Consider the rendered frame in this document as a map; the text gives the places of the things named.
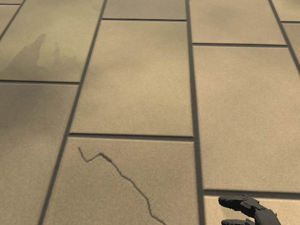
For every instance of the right robot hand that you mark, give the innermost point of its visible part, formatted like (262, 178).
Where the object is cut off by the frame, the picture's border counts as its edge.
(251, 208)

